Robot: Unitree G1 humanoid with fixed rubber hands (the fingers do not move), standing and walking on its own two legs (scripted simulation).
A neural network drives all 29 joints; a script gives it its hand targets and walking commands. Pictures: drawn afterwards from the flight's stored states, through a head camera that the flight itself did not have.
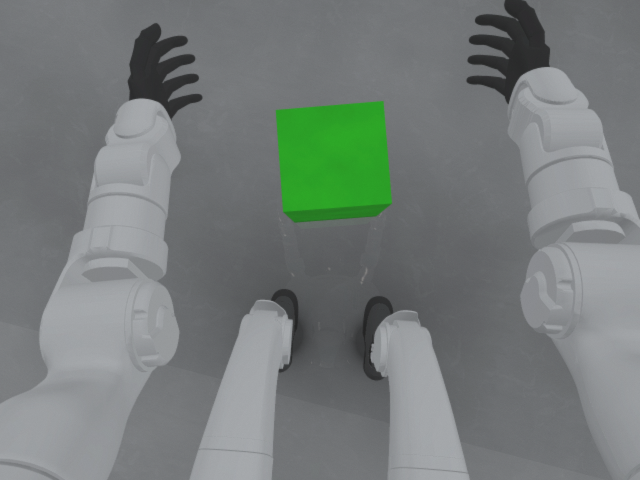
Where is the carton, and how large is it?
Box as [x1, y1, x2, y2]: [276, 101, 391, 222]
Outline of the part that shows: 383,101 276,110 283,211 295,222 373,216 379,213 391,203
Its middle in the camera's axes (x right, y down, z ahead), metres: +0.03 -0.16 +0.87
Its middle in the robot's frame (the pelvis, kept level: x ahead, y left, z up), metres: +0.53 +0.03 -0.52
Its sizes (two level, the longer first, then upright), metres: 0.210 0.200 0.250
